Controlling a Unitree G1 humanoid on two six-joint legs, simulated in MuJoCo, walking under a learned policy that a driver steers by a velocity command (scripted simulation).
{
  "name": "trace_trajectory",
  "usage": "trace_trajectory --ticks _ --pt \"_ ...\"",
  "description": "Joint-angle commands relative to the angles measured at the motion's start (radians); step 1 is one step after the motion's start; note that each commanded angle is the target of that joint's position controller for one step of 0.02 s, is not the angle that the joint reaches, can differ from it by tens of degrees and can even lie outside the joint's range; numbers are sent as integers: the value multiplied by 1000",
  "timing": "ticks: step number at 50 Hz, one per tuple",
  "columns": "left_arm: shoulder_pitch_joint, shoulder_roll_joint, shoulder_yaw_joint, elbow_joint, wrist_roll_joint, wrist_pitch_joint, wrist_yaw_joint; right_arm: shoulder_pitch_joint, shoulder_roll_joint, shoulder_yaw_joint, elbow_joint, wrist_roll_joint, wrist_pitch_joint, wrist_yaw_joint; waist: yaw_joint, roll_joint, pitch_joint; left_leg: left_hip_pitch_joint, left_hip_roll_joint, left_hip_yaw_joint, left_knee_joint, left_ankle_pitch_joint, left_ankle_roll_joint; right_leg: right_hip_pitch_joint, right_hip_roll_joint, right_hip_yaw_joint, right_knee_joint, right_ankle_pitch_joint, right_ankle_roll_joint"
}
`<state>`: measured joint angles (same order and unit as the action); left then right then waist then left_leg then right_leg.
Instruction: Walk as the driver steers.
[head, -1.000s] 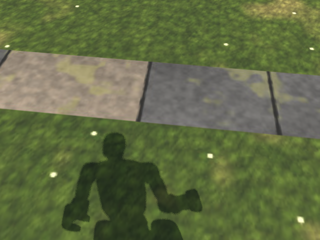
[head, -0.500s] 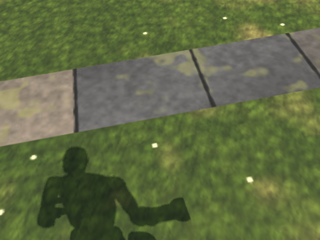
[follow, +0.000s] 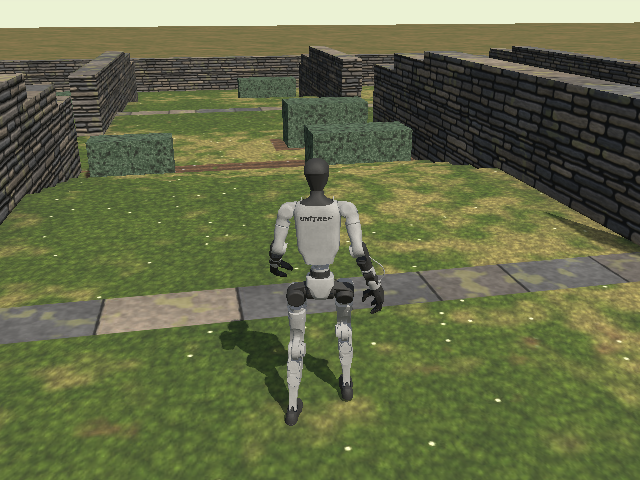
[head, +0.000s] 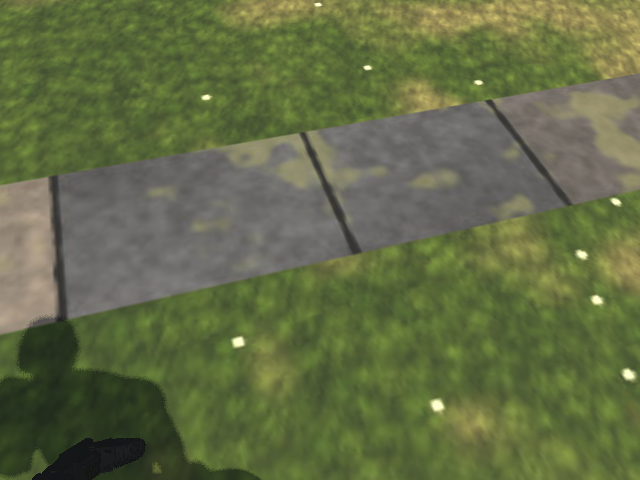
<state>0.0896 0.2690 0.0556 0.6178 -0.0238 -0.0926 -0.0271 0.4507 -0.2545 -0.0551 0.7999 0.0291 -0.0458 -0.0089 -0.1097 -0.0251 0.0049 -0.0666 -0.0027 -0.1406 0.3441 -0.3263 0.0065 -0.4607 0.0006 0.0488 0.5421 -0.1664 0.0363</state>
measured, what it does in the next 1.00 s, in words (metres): walks ahead, turning left: right foot, then left foot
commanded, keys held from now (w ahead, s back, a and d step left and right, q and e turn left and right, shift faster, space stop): w+q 0.72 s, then w+e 0.28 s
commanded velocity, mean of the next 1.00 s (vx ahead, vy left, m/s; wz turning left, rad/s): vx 0.48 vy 0.00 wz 0.40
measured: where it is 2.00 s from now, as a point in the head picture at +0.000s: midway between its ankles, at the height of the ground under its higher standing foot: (184, 343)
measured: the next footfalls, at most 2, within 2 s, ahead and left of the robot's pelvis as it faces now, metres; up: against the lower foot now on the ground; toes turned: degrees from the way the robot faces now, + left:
right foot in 0.04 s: +0.14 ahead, -0.13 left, +0.00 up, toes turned +4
left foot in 0.54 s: +0.40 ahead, +0.18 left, +0.00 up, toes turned +21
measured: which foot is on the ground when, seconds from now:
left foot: down 0.00-0.06, up 0.08-0.52, down 0.54-1.00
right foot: up 0.00-0.02, down 0.04-0.54, up 0.56-1.00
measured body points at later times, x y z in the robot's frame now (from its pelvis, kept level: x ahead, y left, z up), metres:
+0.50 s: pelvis +0.23 +0.02 -0.02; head +0.27 +0.05 +0.43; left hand +0.15 +0.31 -0.14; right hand +0.53 -0.12 -0.09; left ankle +0.36 +0.18 -0.72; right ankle +0.10 -0.14 -0.74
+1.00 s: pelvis +0.50 +0.14 +0.00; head +0.52 +0.16 +0.44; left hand +0.58 +0.44 -0.10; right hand +0.67 -0.10 -0.11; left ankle +0.36 +0.17 -0.74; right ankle +0.73 +0.09 -0.70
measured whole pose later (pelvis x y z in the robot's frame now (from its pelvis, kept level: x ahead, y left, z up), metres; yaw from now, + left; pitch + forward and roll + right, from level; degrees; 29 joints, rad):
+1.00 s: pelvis +0.50 +0.14 +0.00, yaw +25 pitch +2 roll +1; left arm 0.11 0.27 0.02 0.69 -0.02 -0.08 -0.04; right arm 0.32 -0.29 -0.04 0.75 0.00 -0.07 0.01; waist -0.07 -0.05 0.02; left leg 0.01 -0.11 -0.05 0.28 -0.31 0.08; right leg -0.62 -0.06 0.02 0.59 0.08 -0.01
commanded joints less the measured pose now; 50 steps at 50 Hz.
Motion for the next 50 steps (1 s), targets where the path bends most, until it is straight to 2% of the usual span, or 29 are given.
trace_trajectory --ticks 1,2,3,4,5,6,7,8,9,11,15,18,22,24,25,26,27,28,29,30,31,32,33,34,37,39,42,46,50 --pt "12 110 46 -67 -9 -28 5 -75 -184 -44 -80 8 -9 -4 114 179 -3 -153 168 -214 -34 149 149 260 28 -33 -115 43 -33" --pt "104 139 60 -53 -4 -30 17 -90 -152 -35 -90 0 -12 -2 166 165 -56 -214 119 -183 83 200 114 418 -14 -2 -133 35 -63" --pt "287 204 77 -35 14 -26 32 -118 -74 -10 -123 -22 -18 1 249 30 -206 -357 45 -95 397 65 66 674 -213 186 -133 -35 -128" --pt "357 285 94 -2 38 -13 22 -38 -30 4 -164 9 -32 -8 208 -311 -297 -635 -47 8 683 -250 28 826 -423 601 -243 -300 -262" --pt "325 191 73 -2 36 -16 15 -38 -133 -22 -137 30 -31 -12 205 -214 -194 -723 16 -30 843 -216 22 736 -416 637 -288 -413 -272" --pt "278 133 55 -3 27 -15 17 -101 -164 -33 -139 26 -26 -7 198 -150 -82 -756 47 -22 885 -123 26 643 -378 488 -288 -333 -245" --pt "232 104 44 -5 29 -14 17 -118 -147 -32 -129 14 -20 -4 176 -87 -40 -726 73 -8 881 -48 22 565 -326 370 -303 -204 -225" --pt "198 83 39 4 32 -11 16 -141 -133 -32 -134 5 -17 1 159 -76 -2 -714 90 -3 857 1 17 504 -293 289 -324 -99 -218" --pt "176 74 35 10 36 -13 17 -150 -118 -32 -136 5 -10 7 141 -87 18 -684 108 6 845 36 16 452 -264 207 -346 -18 -205" --pt "169 76 39 31 31 -24 18 -166 -83 -23 -143 4 2 15 126 -86 31 -676 113 28 834 78 6 406 -252 115 -370 111 -210" --pt "172 116 51 74 27 -28 25 -252 -68 -12 -182 -7 5 26 127 -46 61 -712 117 35 669 200 -19 398 -259 -9 -399 235 -222" --pt "176 147 56 96 22 -22 32 -354 -59 -2 -210 -8 -5 48 157 -34 81 -650 107 94 477 340 -5 390 -243 -109 -403 248 -197" --pt "225 190 67 135 2 -5 35 -456 -72 -2 -260 -2 -5 72 175 -25 102 -606 84 157 336 309 44 475 -274 -175 -370 325 -168" --pt "229 222 74 141 -2 9 39 -440 -105 -17 -274 -6 0 76 144 -51 56 -514 25 213 310 217 86 526 -278 -213 -262 628 -149" --pt "231 240 78 141 -5 18 42 -382 -133 -33 -267 -7 6 74 105 -70 6 -422 -17 242 309 165 111 541 -273 -231 -151 796 -139" --pt "221 247 78 137 -9 27 45 -244 -173 -58 -236 -4 11 69 23 -64 -70 -234 -64 262 267 178 143 501 -252 -255 34 876 -120" --pt "231 223 65 126 -5 26 51 -68 -234 -92 -195 -1 21 52 -62 -27 -156 58 -66 202 239 206 183 321 -216 -264 294 749 -84" --pt "332 75 18 77 46 13 40 -40 -350 -110 -188 4 21 34 34 270 -246 429 207 -277 222 178 323 -113 -68 -237 689 -220 -22" --pt "296 99 5 47 25 -26 28 -20 -328 -93 -230 -1 3 40 13 245 -460 540 349 -746 10 -60 453 -272 41 19 887 -458 -15" --pt "163 184 28 19 -17 -44 20 -42 -256 -75 -218 -13 -10 47 -26 128 -336 460 316 -632 -49 -66 373 -358 -14 71 891 -351 -32" --pt "125 171 20 2 -20 -53 23 -94 -232 -67 -212 -10 -18 46 11 86 -200 304 279 -501 -57 4 337 -360 -52 53 808 -258 -46" --pt "125 161 19 14 5 -54 33 -168 -202 -56 -222 -10 -22 45 63 18 -122 145 237 -395 -53 123 307 -302 -92 49 727 -199 -42" --pt "144 171 26 21 23 -45 37 -218 -177 -47 -235 -20 -23 42 104 33 -92 29 203 -321 -68 232 295 -224 -117 55 667 -163 -36" --pt "160 173 28 25 29 -33 35 -242 -171 -43 -242 -29 -24 39 129 56 -80 -42 182 -290 -90 282 293 -172 -125 55 641 -142 -29" --pt "166 131 18 38 41 -4 35 -228 -168 -40 -211 -23 -33 26 140 56 -55 -143 156 -181 -121 418 298 -145 -123 18 537 -77 11" --pt "113 104 6 33 40 3 33 -198 -164 -34 -181 -25 -36 15 116 69 -29 -149 137 -103 -136 467 276 -172 -127 0 422 52 28" --pt "15 85 -5 22 27 -2 22 -161 -166 -26 -147 -24 -36 11 64 92 -4 -133 107 -23 -141 403 220 -149 -113 -16 218 268 15" --pt "-95 87 -11 -8 6 -10 -1 -103 -195 -27 -100 -25 -42 14 8 83 51 -36 169 -26 -156 305 209 -178 -90 -25 75 341 -22" --pt "-147 86 -13 -46 3 -15 -33 -65 -204 -31 -57 -26 -26 10 -3 73 78 158 237 -11 -96 446 198 -289 -63 -25 20 180 -76"
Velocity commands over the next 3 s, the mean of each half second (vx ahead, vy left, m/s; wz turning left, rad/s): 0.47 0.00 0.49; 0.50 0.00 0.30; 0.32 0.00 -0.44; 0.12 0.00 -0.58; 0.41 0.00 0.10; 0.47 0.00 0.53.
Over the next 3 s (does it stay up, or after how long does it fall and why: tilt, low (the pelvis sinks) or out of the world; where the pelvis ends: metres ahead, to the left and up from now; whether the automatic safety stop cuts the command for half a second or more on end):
stays up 1.32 0.13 -0.02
